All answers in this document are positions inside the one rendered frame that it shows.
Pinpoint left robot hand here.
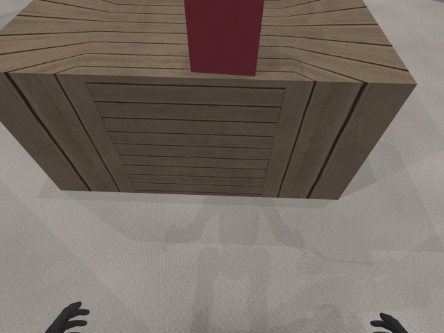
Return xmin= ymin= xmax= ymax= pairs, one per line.
xmin=45 ymin=301 xmax=89 ymax=333

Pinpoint carton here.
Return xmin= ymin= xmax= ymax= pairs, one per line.
xmin=184 ymin=0 xmax=264 ymax=76

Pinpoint right robot hand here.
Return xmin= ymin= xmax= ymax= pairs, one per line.
xmin=370 ymin=313 xmax=408 ymax=333

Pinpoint pedestal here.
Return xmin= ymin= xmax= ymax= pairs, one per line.
xmin=0 ymin=0 xmax=417 ymax=200

